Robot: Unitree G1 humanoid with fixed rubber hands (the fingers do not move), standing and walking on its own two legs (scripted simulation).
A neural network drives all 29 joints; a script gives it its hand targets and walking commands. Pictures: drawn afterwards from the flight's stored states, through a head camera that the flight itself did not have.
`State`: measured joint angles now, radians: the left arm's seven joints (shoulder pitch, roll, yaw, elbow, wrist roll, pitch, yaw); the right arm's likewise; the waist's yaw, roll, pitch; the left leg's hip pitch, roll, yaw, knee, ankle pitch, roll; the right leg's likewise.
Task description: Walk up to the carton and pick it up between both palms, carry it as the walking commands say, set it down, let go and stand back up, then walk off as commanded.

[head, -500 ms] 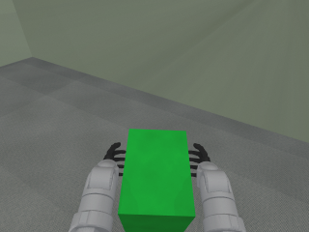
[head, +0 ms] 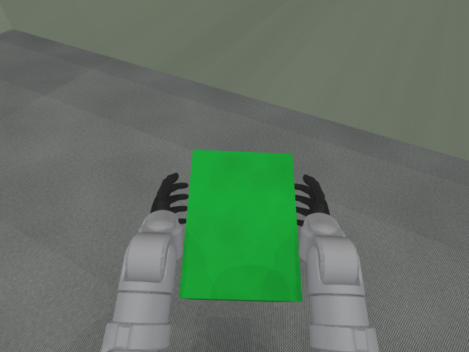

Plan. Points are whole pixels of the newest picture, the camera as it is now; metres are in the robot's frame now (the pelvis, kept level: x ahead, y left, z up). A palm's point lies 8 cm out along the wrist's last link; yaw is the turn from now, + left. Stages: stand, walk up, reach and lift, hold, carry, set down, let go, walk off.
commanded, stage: carry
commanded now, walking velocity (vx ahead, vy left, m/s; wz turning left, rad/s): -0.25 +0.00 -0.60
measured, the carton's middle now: (238, 233) +0.35 +0.01 +0.01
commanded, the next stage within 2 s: none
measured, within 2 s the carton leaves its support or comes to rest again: neither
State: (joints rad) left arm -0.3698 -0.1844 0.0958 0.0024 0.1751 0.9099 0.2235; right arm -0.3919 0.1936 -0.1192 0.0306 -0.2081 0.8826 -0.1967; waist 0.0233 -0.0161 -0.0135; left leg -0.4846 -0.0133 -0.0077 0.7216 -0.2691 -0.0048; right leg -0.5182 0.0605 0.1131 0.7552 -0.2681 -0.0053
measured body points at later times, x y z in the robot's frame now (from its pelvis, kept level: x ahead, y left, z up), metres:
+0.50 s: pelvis -0.08 +0.02 +0.03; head -0.10 +0.03 +0.48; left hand +0.22 +0.12 +0.13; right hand +0.19 -0.14 +0.13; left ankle -0.06 +0.11 -0.71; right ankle -0.10 -0.11 -0.66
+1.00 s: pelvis -0.16 -0.01 +0.02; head -0.18 +0.00 +0.46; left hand +0.15 +0.06 +0.11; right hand +0.11 -0.19 +0.11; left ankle -0.06 +0.11 -0.71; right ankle -0.13 -0.12 -0.71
